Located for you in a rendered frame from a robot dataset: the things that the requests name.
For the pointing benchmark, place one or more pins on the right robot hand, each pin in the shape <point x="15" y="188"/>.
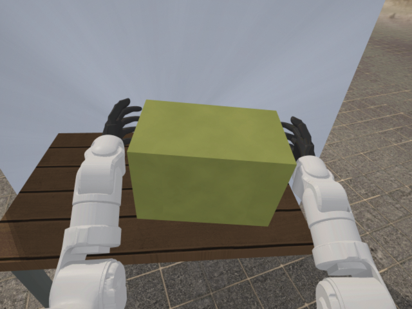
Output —
<point x="302" y="140"/>

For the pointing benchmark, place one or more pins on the robot left upper arm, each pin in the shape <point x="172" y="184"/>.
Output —
<point x="90" y="284"/>

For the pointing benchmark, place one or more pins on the robot right upper arm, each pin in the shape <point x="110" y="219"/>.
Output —
<point x="352" y="293"/>

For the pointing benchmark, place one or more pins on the left robot hand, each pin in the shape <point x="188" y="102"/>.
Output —
<point x="116" y="121"/>

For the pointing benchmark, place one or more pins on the table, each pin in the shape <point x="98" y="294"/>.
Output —
<point x="32" y="229"/>

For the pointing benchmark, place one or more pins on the left robot forearm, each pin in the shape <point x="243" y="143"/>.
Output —
<point x="96" y="203"/>

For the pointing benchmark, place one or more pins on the carton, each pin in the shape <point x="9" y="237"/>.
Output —
<point x="208" y="164"/>

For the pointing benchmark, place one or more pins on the right robot forearm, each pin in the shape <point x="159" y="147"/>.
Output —
<point x="337" y="244"/>

